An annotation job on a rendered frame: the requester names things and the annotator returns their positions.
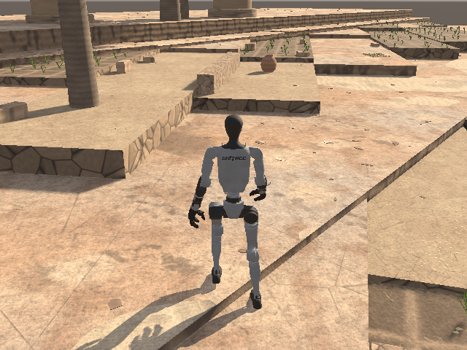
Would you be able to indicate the right robot hand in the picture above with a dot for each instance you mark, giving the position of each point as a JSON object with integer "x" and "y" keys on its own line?
{"x": 261, "y": 197}

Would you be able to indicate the left robot upper arm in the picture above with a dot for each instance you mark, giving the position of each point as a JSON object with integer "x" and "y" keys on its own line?
{"x": 207, "y": 165}

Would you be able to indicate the robot right forearm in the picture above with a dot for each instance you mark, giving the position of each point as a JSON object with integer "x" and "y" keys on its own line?
{"x": 262, "y": 189}

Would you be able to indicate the right robot thigh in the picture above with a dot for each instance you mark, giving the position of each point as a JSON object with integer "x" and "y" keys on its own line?
{"x": 250, "y": 215}

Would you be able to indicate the robot left forearm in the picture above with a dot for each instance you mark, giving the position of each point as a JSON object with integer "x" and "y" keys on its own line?
{"x": 198, "y": 197}

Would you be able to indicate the left robot hand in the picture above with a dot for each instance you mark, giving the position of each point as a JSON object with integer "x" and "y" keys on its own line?
{"x": 193, "y": 219}

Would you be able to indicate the right robot upper arm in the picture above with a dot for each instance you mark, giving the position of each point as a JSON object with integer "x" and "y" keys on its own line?
{"x": 256, "y": 153}

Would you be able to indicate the left robot foot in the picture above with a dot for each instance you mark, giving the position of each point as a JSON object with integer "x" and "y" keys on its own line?
{"x": 216, "y": 277}

